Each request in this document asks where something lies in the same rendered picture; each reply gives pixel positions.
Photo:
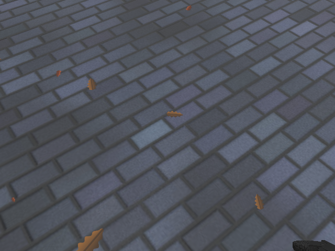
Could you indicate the robot right hand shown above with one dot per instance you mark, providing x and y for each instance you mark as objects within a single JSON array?
[{"x": 313, "y": 246}]

